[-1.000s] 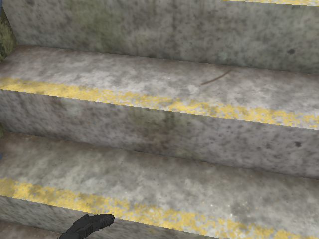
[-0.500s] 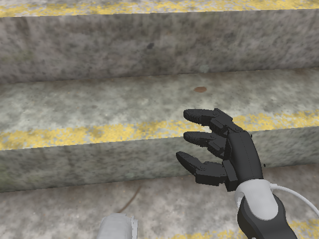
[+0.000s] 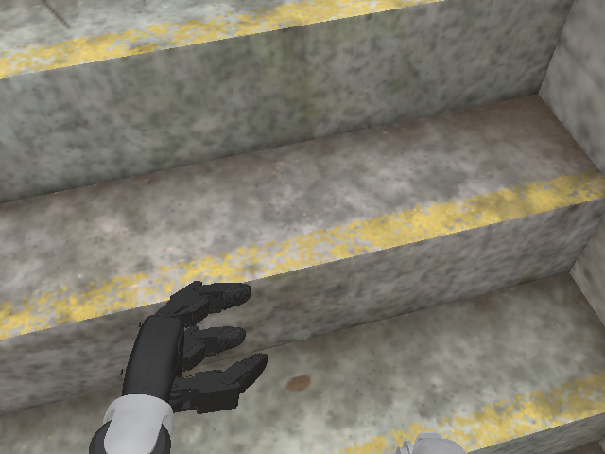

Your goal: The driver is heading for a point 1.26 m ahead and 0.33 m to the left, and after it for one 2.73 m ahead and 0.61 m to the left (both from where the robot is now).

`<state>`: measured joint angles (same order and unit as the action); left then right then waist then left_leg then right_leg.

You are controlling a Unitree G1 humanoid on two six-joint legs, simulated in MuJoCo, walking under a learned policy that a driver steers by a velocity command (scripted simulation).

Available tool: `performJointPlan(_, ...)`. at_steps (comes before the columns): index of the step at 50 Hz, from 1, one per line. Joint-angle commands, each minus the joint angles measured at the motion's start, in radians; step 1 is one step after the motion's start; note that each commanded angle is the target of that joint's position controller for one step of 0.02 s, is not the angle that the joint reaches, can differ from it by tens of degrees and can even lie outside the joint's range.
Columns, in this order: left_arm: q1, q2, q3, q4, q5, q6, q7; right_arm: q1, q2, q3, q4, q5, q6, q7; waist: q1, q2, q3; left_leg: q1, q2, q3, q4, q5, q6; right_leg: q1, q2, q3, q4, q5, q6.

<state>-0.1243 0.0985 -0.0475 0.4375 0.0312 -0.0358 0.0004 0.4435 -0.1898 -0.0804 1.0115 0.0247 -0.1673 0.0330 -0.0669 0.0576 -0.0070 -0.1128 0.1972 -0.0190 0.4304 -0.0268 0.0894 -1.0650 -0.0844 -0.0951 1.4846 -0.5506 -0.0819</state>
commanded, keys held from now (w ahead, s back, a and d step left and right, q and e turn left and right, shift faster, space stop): w+q+shift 0.62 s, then w+shift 0.34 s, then w+e+shift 0.04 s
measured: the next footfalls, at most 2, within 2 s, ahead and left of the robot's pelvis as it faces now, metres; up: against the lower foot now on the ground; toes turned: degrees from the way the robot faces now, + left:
left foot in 0.44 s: +0.36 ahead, +0.05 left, +0.21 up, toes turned +10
right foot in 0.90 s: +0.64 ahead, +0.02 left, +0.42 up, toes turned +30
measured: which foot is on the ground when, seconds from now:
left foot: up 0.00-0.42, down 0.44-0.90, up 0.92-1.00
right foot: down 0.00-0.46, up 0.48-0.88, down 0.90-1.00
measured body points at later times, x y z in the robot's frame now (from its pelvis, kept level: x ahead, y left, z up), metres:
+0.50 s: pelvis +0.29 +0.01 +0.24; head +0.30 -0.02 +0.69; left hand +0.24 +0.27 +0.13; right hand +0.54 -0.15 +0.14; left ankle +0.32 +0.05 -0.36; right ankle +0.18 -0.15 -0.39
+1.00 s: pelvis +0.51 +0.07 +0.50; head +0.53 +0.10 +0.95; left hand +0.64 +0.34 +0.41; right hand +0.65 -0.13 +0.38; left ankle +0.37 +0.13 -0.04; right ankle +0.60 +0.00 -0.14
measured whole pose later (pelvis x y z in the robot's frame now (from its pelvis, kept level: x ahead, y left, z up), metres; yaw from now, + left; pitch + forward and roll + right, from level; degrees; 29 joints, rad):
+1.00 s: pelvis +0.51 +0.07 +0.50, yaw +33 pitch +4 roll -4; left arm -0.05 0.09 0.01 0.73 0.01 -0.02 0.04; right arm 0.40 -0.17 -0.10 0.80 -0.03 -0.15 0.03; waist -0.13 0.05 -0.01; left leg -0.66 -0.21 -0.23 1.69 0.00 0.12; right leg -0.70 0.04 -0.11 1.15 -0.54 -0.08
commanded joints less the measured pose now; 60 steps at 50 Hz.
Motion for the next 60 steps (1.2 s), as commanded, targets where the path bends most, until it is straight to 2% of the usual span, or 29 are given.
performJointPlan(1,0.524,0.393,0.189,0.104,-0.013,0.006,0.04,-0.283,-0.05,-0.042,-0.325,-0.075,-0.04,0.046,0.302,-0.395,-0.52,-0.755,-0.328,-0.329,1.388,0.005,0.033,1.035,-0.271,1.176,-1.198,-0.872,-0.008)
performJointPlan(2,0.311,0.336,0.172,0.113,-0.031,-0.004,0.026,-0.345,0.079,-0.016,-0.408,-0.101,-0.026,0.025,0.174,-0.33,-0.395,-0.882,-0.288,-0.355,1.67,0.101,0.009,0.907,-0.306,1.142,-1.201,-0.703,0.027)
performJointPlan(5,0.237,0.049,0.094,0.357,-0.006,-0.051,0.004,-0.298,0.121,0.038,-0.42,-0.088,0.015,-0.002,-0.017,-0.118,-0.091,-0.952,-0.22,-0.164,1.78,0.266,0.069,0.593,-0.239,0.509,-0.888,-0.209,-0.001)
performJointPlan(7,0.318,0.021,0.087,0.444,0.007,-0.084,0.0,-0.307,0.137,0.062,-0.418,-0.061,0.05,0.0,-0.021,-0.12,-0.005,-1.066,-0.23,-0.141,1.893,0.126,0.068,0.613,-0.251,0.325,-1.012,0.093,-0.01)
performJointPlan(12,0.427,0.09,0.086,0.532,0.02,-0.14,0.004,-0.466,0.074,0.054,-0.464,-0.016,0.129,-0.049,-0.024,-0.023,0.112,-1.26,-0.263,-0.117,2.055,-0.155,0.089,0.741,-0.286,0.009,-1.289,0.389,-0.005)
performJointPlan(15,0.493,0.134,0.092,0.546,0.003,-0.132,-0.002,-0.629,0.09,0.077,-0.543,-0.015,0.166,-0.065,-0.027,0.043,0.135,-1.19,-0.252,0.04,1.626,-0.212,0.12,0.763,-0.122,-0.227,-1.372,0.489,0.082)
performJointPlan(17,0.6,0.197,0.104,0.564,-0.033,-0.117,0.032,-0.689,0.046,0.084,-0.568,0.012,0.201,-0.058,0.018,-0.071,0.122,-1.007,-0.247,0.255,1.315,-0.321,0.132,0.767,-0.123,-0.303,-1.54,0.851,0.046)
performJointPlan(19,0.558,0.301,0.108,0.477,-0.105,-0.099,0.082,-0.441,-0.037,0.058,-0.468,0.024,0.215,-0.041,-0.079,-0.091,-0.136,-0.425,-0.399,0.38,1.113,-0.398,0.092,0.766,-0.109,-0.307,-1.317,1.978,-0.051)
performJointPlan(20,0.467,0.477,0.149,0.42,-0.098,-0.115,0.07,-0.134,-0.039,0.045,-0.427,0.011,0.228,-0.066,-0.214,-0.27,-0.275,-0.337,-0.345,0.354,1.147,-0.568,0.106,0.942,-0.243,-0.257,-1.073,2.517,-0.101)
performJointPlan(21,0.393,0.486,0.163,0.361,-0.128,-0.102,0.042,-0.014,-0.122,0.018,-0.387,-0.011,0.212,-0.062,-0.233,-0.299,-0.39,-0.269,-0.384,0.258,1.008,-0.686,0.128,1.07,-0.266,-0.211,-0.823,2.59,-0.138)
performJointPlan(22,0.384,0.446,0.163,0.316,-0.112,-0.09,0.007,-0.05,-0.181,-0.008,-0.395,-0.031,0.195,-0.046,-0.192,-0.257,-0.392,-0.202,-0.441,0.137,0.748,-0.736,0.131,1.051,-0.254,-0.153,-0.553,2.379,-0.155)
performJointPlan(23,0.334,0.339,0.156,0.267,-0.048,-0.096,-0.039,-0.152,-0.218,-0.034,-0.416,-0.023,0.192,-0.023,-0.13,-0.147,-0.336,-0.188,-0.406,-0.152,0.498,-0.719,0.203,0.856,-0.15,-0.067,-0.231,1.544,-0.1)
performJointPlan(24,0.174,0.218,0.137,0.143,-0.016,-0.097,-0.084,-0.302,-0.252,-0.051,-0.431,-0.01,0.209,-0.049,-0.057,0.161,-0.279,-0.193,-0.238,-0.846,0.042,-0.967,0.334,0.401,0.123,0.034,0.235,0.59,-0.015)
performJointPlan(25,0.053,0.097,0.097,0.024,0.055,-0.105,-0.087,-0.415,-0.169,-0.027,-0.476,0.002,0.185,-0.058,-0.022,0.009,-0.168,-0.298,-0.182,-1.103,-0.155,-0.937,0.317,0.187,0.166,0.267,0.639,0.541,0.016)
performJointPlan(27,0.057,-0.016,0.031,-0.07,0.098,-0.124,-0.062,-0.255,-0.124,-0.008,-0.314,-0.05,0.131,-0.075,0.049,-0.128,0.013,-0.373,-0.179,-1.021,-0.157,-0.776,0.203,-0.045,0.133,0.251,0.871,0.52,0.008)
performJointPlan(28,0.007,-0.017,0.004,-0.067,0.115,-0.136,-0.041,-0.095,-0.101,-0.002,-0.233,-0.035,0.109,-0.093,-0.007,-0.167,0.099,-0.213,-0.296,-0.838,-0.048,-0.395,0.163,-0.138,0.134,0.209,0.76,0.429,-0.004)
performJointPlan(31,-0.044,0.069,0.005,-0.05,0.084,-0.137,-0.025,0.088,-0.145,-0.022,-0.162,-0.054,0.081,-0.104,-0.071,-0.186,-0.034,0.29,-0.272,-0.575,0.094,0.521,0.19,-0.276,0.147,0.109,0.611,0.169,0.054)
performJointPlan(37,-0.349,-0.101,-0.052,-0.151,0.075,-0.076,-0.029,0.35,-0.05,0.0,-0.074,-0.064,0.008,-0.101,-0.094,0.033,-0.159,0.28,-0.112,-0.567,-0.022,0.559,0.226,-0.396,0.137,0.049,0.845,-0.167,-0.005)
performJointPlan(40,-0.514,-0.153,-0.085,-0.254,0.075,-0.052,-0.014,0.215,-0.037,-0.007,-0.103,-0.051,0.021,-0.104,-0.038,-0.07,-0.11,-0.027,-0.081,-0.495,-0.318,0.52,0.207,-0.062,0.061,0.074,0.373,-0.092,-0.026)
performJointPlan(42,-0.313,-0.077,-0.041,-0.166,-0.01,-0.033,0.03,0.14,-0.061,-0.008,-0.16,0.01,0.011,-0.076,0.027,-0.036,-0.24,-0.435,-0.136,-0.351,-0.328,1.331,0.197,0.868,0.156,-0.069,-0.059,-0.017,-0.011)
performJointPlan(44,0.129,0.134,0.081,-0.013,-0.044,-0.003,0.059,0.027,-0.255,-0.083,-0.196,0.028,-0.051,-0.046,0.218,0.161,-0.445,-0.26,-0.095,-0.384,0.18,1.994,0.174,1.03,0.175,0.007,-0.235,-0.061,-0.04)
performJointPlan(45,0.219,0.218,0.125,0.08,-0.042,-0.038,0.048,0.092,-0.224,-0.088,-0.195,0.046,-0.067,-0.008,0.173,-0.044,-0.585,-0.506,-0.214,-0.44,0.588,1.482,0.089,1.36,0.02,0.4,-0.412,-0.178,-0.166)
performJointPlan(46,0.33,0.259,0.135,0.128,-0.026,-0.005,0.057,-0.02,-0.121,-0.062,-0.225,0.021,-0.064,0.029,0.238,-0.408,-0.664,-0.593,-0.421,-0.349,1.04,0.088,0.021,1.289,-0.196,0.856,-0.778,-0.22,-0.263)
performJointPlan(47,0.199,0.19,0.131,0.147,-0.036,0.02,0.057,-0.11,-0.112,-0.054,-0.304,-0.06,-0.048,0.029,0.158,-0.324,-0.535,-0.721,-0.39,-0.326,1.434,-0.008,-0.004,1.067,-0.176,0.931,-0.903,-0.38,-0.242)
performJointPlan(49,0.05,0.076,0.111,0.267,-0.029,-0.001,0.044,-0.182,0.042,0.012,-0.381,-0.091,-0.002,-0.002,0.024,-0.094,-0.108,-1.008,-0.356,-0.253,1.671,-0.02,0.019,0.753,-0.156,0.708,-0.903,-0.237,-0.209)
performJointPlan(52,0.182,-0.012,0.088,0.448,0.002,-0.058,0.035,-0.162,0.128,0.08,-0.439,-0.075,0.066,-0.016,-0.077,-0.064,0.07,-1.083,-0.275,-0.249,1.747,-0.259,0.025,0.548,-0.12,0.514,-1.089,-0.071,-0.155)
performJointPlan(55,0.185,0.068,0.092,0.464,-0.026,-0.078,0.022,-0.32,0.081,0.103,-0.529,-0.066,0.095,-0.031,-0.105,-0.04,0.157,-0.979,-0.144,-0.051,1.411,-0.163,-0.015,0.323,-0.043,0.304,-1.182,0.007,-0.156)
performJointPlan(57,0.164,0.133,0.098,0.434,-0.032,-0.112,0.036,-0.323,0.06,0.109,-0.506,-0.042,0.097,-0.035,-0.102,-0.079,0.056,-0.723,-0.104,0.044,1.326,-0.052,-0.028,0.217,-0.001,0.214,-1.199,0.145,-0.195)
performJointPlan(60,0.201,0.272,0.145,0.386,-0.023,-0.129,0.055,-0.379,0.029,0.104,-0.55,-0.076,0.08,-0.023,-0.038,-0.076,-0.065,-0.587,-0.011,0.008,0.971,-0.103,-0.004,0.503,-0.038,0.265,-1.307,0.41,-0.197)
Over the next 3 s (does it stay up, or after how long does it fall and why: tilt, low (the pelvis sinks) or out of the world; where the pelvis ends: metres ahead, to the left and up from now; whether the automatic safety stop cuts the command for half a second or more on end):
stays up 0.82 0.29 0.78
